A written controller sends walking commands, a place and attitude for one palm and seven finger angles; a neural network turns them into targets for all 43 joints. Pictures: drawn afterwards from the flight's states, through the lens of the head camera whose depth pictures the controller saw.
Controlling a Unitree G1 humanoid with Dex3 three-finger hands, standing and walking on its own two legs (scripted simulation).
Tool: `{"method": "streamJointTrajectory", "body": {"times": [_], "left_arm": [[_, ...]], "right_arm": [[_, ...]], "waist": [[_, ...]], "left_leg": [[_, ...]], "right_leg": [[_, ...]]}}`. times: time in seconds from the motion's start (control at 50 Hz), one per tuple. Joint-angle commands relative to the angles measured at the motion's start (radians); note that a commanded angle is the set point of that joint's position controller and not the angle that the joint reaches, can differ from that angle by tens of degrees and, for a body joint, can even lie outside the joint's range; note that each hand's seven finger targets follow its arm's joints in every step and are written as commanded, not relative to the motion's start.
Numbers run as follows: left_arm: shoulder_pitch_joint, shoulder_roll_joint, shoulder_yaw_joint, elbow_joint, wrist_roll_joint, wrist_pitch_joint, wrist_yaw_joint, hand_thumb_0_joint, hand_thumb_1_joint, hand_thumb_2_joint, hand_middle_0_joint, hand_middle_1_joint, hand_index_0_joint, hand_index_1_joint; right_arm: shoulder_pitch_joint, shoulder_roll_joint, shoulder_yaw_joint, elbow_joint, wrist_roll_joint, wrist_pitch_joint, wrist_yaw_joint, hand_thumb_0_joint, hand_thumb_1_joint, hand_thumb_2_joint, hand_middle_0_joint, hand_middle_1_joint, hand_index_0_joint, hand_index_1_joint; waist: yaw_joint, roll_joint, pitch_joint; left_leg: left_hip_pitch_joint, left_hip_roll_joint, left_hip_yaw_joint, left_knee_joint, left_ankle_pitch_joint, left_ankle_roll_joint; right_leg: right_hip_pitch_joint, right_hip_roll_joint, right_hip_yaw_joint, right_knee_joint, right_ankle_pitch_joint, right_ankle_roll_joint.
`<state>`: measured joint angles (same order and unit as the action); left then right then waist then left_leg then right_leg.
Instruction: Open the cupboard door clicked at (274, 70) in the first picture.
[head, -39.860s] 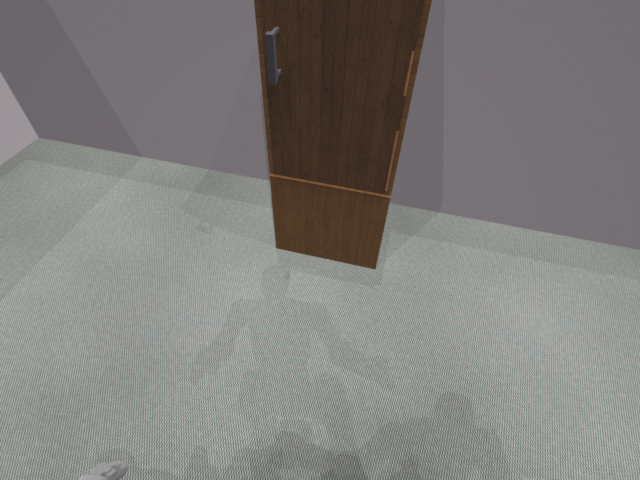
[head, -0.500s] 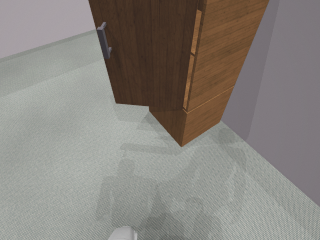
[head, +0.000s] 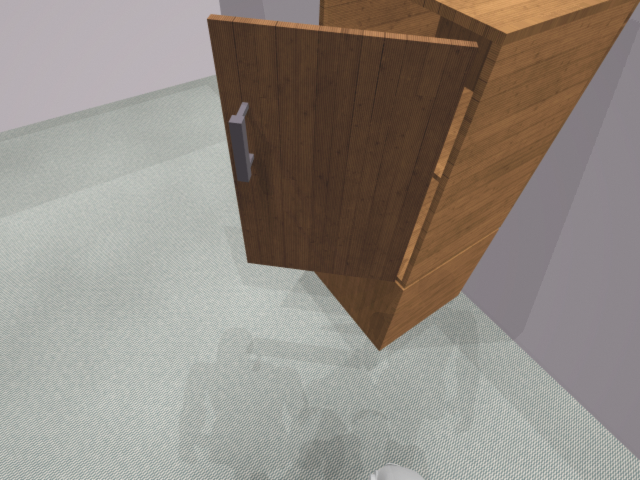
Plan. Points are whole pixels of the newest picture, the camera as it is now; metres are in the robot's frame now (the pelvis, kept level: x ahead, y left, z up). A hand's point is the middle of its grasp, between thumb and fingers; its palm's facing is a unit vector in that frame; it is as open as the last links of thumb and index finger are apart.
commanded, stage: come to a stop and stand still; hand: left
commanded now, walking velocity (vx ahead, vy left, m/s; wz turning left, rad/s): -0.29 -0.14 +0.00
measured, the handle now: (244, 143) +0.62 +0.19 +0.05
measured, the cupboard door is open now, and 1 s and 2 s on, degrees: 48 48 48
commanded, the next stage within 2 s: look again from close up in 1.16 s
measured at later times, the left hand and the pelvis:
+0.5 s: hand out of the picture +0.09 +0.17 -0.19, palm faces +0.05 -0.98 -0.18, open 7.3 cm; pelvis +0.02 -0.01 -0.01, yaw +1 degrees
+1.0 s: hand out of the picture -0.01 +0.17 -0.18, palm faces +0.02 -0.98 -0.18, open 7.4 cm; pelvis -0.01 +0.00 +0.00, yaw +0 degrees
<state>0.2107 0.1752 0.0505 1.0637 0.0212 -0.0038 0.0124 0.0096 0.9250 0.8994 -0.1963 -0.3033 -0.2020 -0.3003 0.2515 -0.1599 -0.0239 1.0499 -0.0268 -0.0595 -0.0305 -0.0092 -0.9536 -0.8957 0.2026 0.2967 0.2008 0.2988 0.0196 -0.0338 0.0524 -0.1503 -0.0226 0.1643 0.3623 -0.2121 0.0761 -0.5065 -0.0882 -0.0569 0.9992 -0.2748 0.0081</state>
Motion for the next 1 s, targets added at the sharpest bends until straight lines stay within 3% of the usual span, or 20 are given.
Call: {"method": "streamJointTrajectory", "body": {"times": [0.0,0.08,0.12,0.16,0.2,0.24,0.3,0.4,0.44,0.46,0.48,0.5,0.52,0.58,0.64,0.68,0.72,0.76,0.82,0.98], "left_arm": [[0.077,0.004,-0.011,-0.02,-0.007,0.009,0.01,0.0,0.9,0.9,-0.2,-0.3,-0.2,-0.3],[0.035,0.053,-0.003,-0.05,-0.004,0.022,0.014,0.0,0.9,0.9,-0.2,-0.3,-0.2,-0.3],[0.051,0.092,0.005,-0.059,-0.001,0.018,0.017,0.0,0.9,0.9,-0.2,-0.3,-0.2,-0.3],[0.077,0.153,0.017,-0.061,0.002,0.008,0.022,0.0,0.9,0.9,-0.2,-0.3,-0.2,-0.3],[0.071,0.172,0.016,-0.055,-0.007,0.0,0.03,0.0,0.9,0.9,-0.2,-0.3,-0.2,-0.3],[0.046,0.158,0.021,-0.072,-0.002,0.003,0.045,0.0,0.9,0.9,-0.2,-0.3,-0.2,-0.3],[-0.004,0.162,0.03,-0.093,0.001,0.006,0.047,0.0,0.9,0.9,-0.2,-0.3,-0.2,-0.3],[-0.027,0.165,0.041,-0.103,0.006,0.008,0.038,0.0,0.9,0.9,-0.2,-0.3,-0.2,-0.3],[-0.038,0.155,0.037,-0.099,-0.003,0.012,0.032,0.0,0.9,0.9,-0.2,-0.3,-0.2,-0.3],[-0.034,0.12,0.03,-0.109,-0.011,0.019,0.026,0.0,0.9,0.9,-0.2,-0.3,-0.2,-0.3],[-0.019,0.068,0.019,-0.12,-0.016,0.027,0.021,0.0,0.9,0.9,-0.2,-0.3,-0.2,-0.3],[-0.043,0.068,0.016,-0.12,-0.013,0.034,0.022,0.0,0.9,0.9,-0.2,-0.3,-0.2,-0.3],[-0.046,0.073,0.016,-0.113,-0.006,0.043,0.02,0.0,0.9,0.9,-0.2,-0.3,-0.2,-0.3],[-0.025,0.07,0.015,-0.081,-0.002,0.047,0.01,0.0,0.9,0.9,-0.2,-0.3,-0.2,-0.3],[0.01,0.056,0.001,-0.061,-0.008,0.026,0.006,0.0,0.9,0.9,-0.2,-0.3,-0.2,-0.3],[0.057,0.065,-0.005,-0.036,-0.011,0.011,0.01,0.0,0.9,0.9,-0.2,-0.3,-0.2,-0.3],[0.063,0.112,-0.007,-0.02,-0.008,-0.009,0.018,0.0,0.9,0.9,-0.2,-0.3,-0.2,-0.3],[0.034,0.128,-0.019,-0.02,-0.013,-0.009,0.015,0.0,0.9,0.9,-0.2,-0.3,-0.2,-0.3],[0.052,0.095,-0.027,0.004,-0.012,-0.015,0.019,0.0,0.9,0.9,-0.2,-0.3,-0.2,-0.3],[0.083,0.084,-0.035,0.032,-0.014,-0.009,0.019,0.0,0.9,0.9,-0.2,-0.3,-0.2,-0.3]], "right_arm": [[0.063,-0.104,-0.009,-0.006,0.001,0.007,-0.016,0.0,-0.9,-0.9,0.2,0.3,0.2,0.3],[0.071,-0.12,-0.023,0.015,0.004,0.042,-0.024,0.0,-0.9,-0.9,0.2,0.3,0.2,0.3],[0.089,-0.117,-0.03,0.017,0.012,0.055,-0.023,0.0,-0.9,-0.9,0.2,0.3,0.2,0.3],[0.122,-0.098,-0.042,0.009,0.023,0.069,-0.019,0.0,-0.9,-0.9,0.2,0.3,0.2,0.3],[0.132,-0.04,-0.035,0.009,0.03,0.09,-0.01,0.0,-0.9,-0.9,0.2,0.3,0.2,0.3],[0.074,-0.05,-0.039,-0.011,0.027,0.102,-0.011,0.0,-0.9,-0.9,0.2,0.3,0.2,0.3],[0.04,-0.05,-0.04,-0.021,0.03,0.108,-0.006,0.0,-0.9,-0.9,0.2,0.3,0.2,0.3],[0.074,-0.029,-0.037,-0.014,0.021,0.101,0.004,0.0,-0.9,-0.9,0.2,0.3,0.2,0.3],[0.124,-0.041,-0.036,0.0,0.018,0.089,0.008,0.0,-0.9,-0.9,0.2,0.3,0.2,0.3],[0.124,-0.084,-0.042,-0.007,0.013,0.081,0.007,0.0,-0.9,-0.9,0.2,0.3,0.2,0.3],[0.082,-0.148,-0.051,-0.037,0.004,0.074,0.004,0.0,-0.9,-0.9,0.2,0.3,0.2,0.3],[0.019,-0.172,-0.051,-0.062,-0.004,0.079,-0.003,0.0,-0.9,-0.9,0.2,0.3,0.2,0.3],[-0.029,-0.154,-0.04,-0.073,-0.006,0.075,-0.005,0.0,-0.9,-0.9,0.2,0.3,0.2,0.3],[-0.057,-0.138,-0.028,-0.075,-0.005,0.064,-0.016,0.0,-0.9,-0.9,0.2,0.3,0.2,0.3],[-0.029,-0.147,-0.029,-0.053,0.001,0.054,-0.015,0.0,-0.9,-0.9,0.2,0.3,0.2,0.3],[-0.012,-0.146,-0.031,-0.038,0.013,0.05,-0.014,0.0,-0.9,-0.9,0.2,0.3,0.2,0.3],[0.008,-0.104,-0.027,-0.03,0.027,0.049,-0.008,0.0,-0.9,-0.9,0.2,0.3,0.2,0.3],[0.012,-0.097,-0.022,-0.018,0.024,0.052,0.003,0.0,-0.9,-0.9,0.2,0.3,0.2,0.3],[0.023,-0.111,-0.022,0.009,0.02,0.05,0.0,0.0,-0.9,-0.9,0.2,0.3,0.2,0.3],[0.033,-0.094,-0.005,0.055,0.014,0.056,0.003,0.0,-0.9,-0.9,0.2,0.3,0.2,0.3]], "waist": [[0.001,0.117,-0.063],[-0.014,0.161,-0.026],[-0.003,0.094,-0.005],[-0.016,-0.028,-0.067],[-0.021,-0.149,-0.131],[0.007,-0.183,-0.142],[-0.006,-0.129,-0.136],[-0.021,-0.106,-0.145],[-0.047,-0.072,-0.143],[-0.044,0.042,-0.137],[-0.027,0.264,-0.097],[-0.025,0.284,-0.044],[-0.015,0.231,-0.011],[-0.002,0.222,0.053],[-0.001,0.159,-0.025],[0.005,0.116,-0.089],[-0.025,0.0,-0.085],[-0.046,0.041,-0.042],[-0.039,-0.062,-0.071],[-0.03,0.024,0.046]], "left_leg": [[0.006,0.296,-0.124,-0.039,0.773,0.053],[0.013,0.298,-0.16,0.033,0.696,0.042],[-0.029,0.257,-0.167,0.108,0.595,0.0],[-0.13,0.126,-0.086,0.234,0.233,-0.08],[-0.161,0.034,-0.071,0.422,-0.3,-0.113],[-0.224,0.029,-0.143,0.608,-0.407,-0.104],[-0.257,0.037,-0.171,0.622,-0.38,-0.118],[-0.136,0.02,-0.113,0.286,-0.201,-0.128],[0.018,0.027,-0.108,0.07,-0.013,-0.115],[0.069,0.115,-0.198,0.007,0.034,-0.083],[-0.014,0.285,-0.403,-0.066,0.137,-0.009],[-0.146,0.353,-0.425,-0.121,0.134,0.065],[-0.209,0.337,-0.39,-0.151,0.027,0.082],[-0.19,0.271,-0.319,-0.125,0.148,0.066],[-0.025,0.238,-0.272,-0.054,0.327,0.06],[0.03,0.204,-0.248,0.02,0.356,0.026],[-0.016,0.122,-0.2,0.063,0.202,-0.047],[0.028,0.094,-0.191,0.014,0.075,-0.069],[0.05,0.125,-0.196,0.017,0.161,-0.057],[-0.018,0.108,-0.193,-0.047,-0.007,-0.065]], "right_leg": [[0.156,0.012,0.01,-0.203,0.026,0.006],[0.211,0.032,-0.004,-0.361,0.02,-0.006],[0.276,0.018,0.026,-0.483,0.252,-0.021],[0.372,-0.157,0.183,-0.442,0.827,-0.119],[0.403,-0.283,0.243,-0.541,0.961,-0.238],[0.417,-0.279,0.242,-0.57,0.975,-0.26],[0.42,-0.251,0.199,-0.581,0.877,-0.237],[0.378,-0.193,0.176,-0.565,0.601,-0.177],[0.277,-0.151,0.144,-0.527,0.364,-0.112],[0.193,-0.082,0.103,-0.469,0.186,-0.065],[0.141,0.015,0.027,-0.397,-0.048,-0.006],[0.187,0.039,0.025,-0.297,-0.194,0.003],[0.213,0.038,0.051,-0.21,-0.216,-0.007],[0.179,0.044,0.08,-0.155,-0.174,-0.013],[0.216,0.046,0.043,-0.354,-0.135,-0.002],[0.307,0.048,0.05,-0.557,0.041,0.002],[0.362,-0.039,0.175,-0.649,0.295,-0.039],[0.258,-0.073,0.173,-0.653,0.181,-0.056],[0.303,-0.025,0.131,-0.646,0.213,-0.033],[0.26,-0.016,0.152,-0.704,0.019,-0.037]]}}
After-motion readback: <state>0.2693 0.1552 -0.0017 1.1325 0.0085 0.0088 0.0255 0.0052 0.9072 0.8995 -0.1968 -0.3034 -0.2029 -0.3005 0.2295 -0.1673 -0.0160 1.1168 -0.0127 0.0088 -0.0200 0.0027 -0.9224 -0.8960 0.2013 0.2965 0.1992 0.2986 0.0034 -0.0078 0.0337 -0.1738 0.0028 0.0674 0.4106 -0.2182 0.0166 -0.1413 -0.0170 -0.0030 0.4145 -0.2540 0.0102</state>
